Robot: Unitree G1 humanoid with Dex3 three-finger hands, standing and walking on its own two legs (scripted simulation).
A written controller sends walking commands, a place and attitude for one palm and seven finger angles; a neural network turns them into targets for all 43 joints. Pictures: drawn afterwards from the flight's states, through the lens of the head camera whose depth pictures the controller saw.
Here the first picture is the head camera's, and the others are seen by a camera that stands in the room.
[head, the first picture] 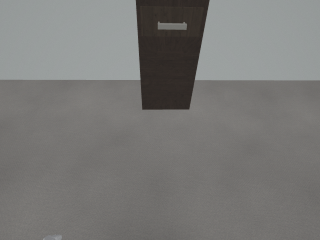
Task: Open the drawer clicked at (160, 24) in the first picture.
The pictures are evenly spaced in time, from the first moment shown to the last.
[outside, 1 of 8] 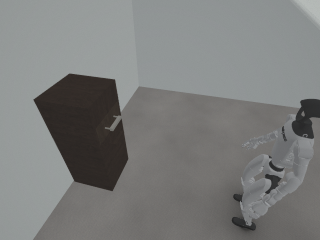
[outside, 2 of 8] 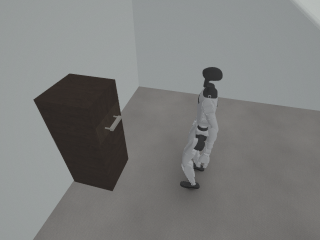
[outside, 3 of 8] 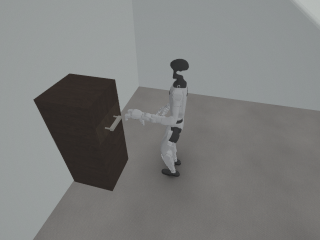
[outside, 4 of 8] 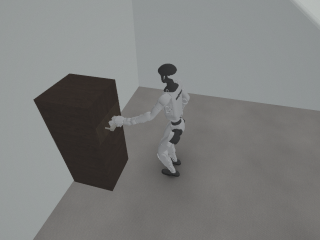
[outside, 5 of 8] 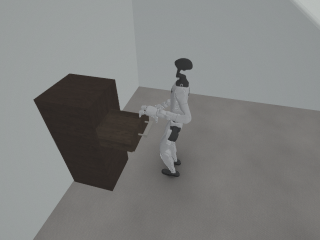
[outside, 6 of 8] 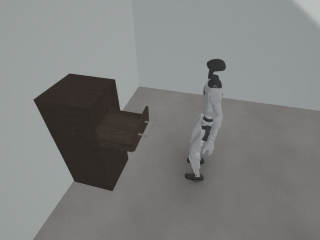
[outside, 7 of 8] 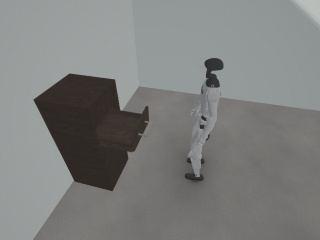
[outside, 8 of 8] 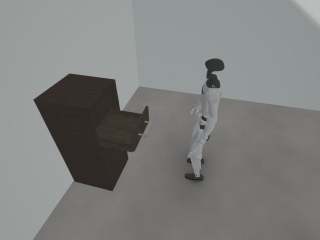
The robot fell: no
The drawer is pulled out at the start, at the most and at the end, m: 0.00 0.30 0.30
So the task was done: yes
